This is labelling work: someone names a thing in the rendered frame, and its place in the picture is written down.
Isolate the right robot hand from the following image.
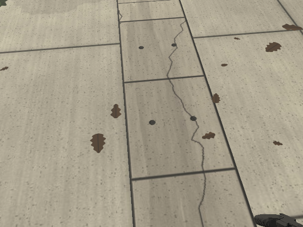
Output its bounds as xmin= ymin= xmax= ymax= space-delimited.
xmin=254 ymin=213 xmax=303 ymax=227

